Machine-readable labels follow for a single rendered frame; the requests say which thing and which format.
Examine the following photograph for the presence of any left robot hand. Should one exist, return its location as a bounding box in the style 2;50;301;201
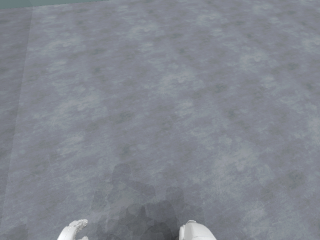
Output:
57;219;89;240

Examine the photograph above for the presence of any robot right thigh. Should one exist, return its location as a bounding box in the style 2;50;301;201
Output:
179;222;216;240

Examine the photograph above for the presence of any robot right shin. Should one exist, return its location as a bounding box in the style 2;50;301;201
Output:
186;220;197;224

